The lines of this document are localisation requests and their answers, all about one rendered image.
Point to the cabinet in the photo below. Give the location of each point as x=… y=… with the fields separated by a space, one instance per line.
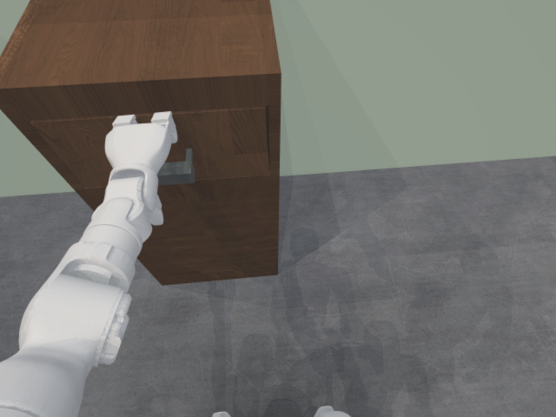
x=80 y=58

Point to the robot left hand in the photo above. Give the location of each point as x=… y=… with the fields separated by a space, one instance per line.
x=147 y=144

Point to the robot left forearm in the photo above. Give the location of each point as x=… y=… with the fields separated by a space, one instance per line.
x=110 y=244

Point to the left robot upper arm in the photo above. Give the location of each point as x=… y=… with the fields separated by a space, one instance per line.
x=77 y=325

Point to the handle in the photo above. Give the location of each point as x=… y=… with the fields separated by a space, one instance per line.
x=177 y=172

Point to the drawer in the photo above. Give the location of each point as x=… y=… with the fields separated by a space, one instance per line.
x=225 y=142

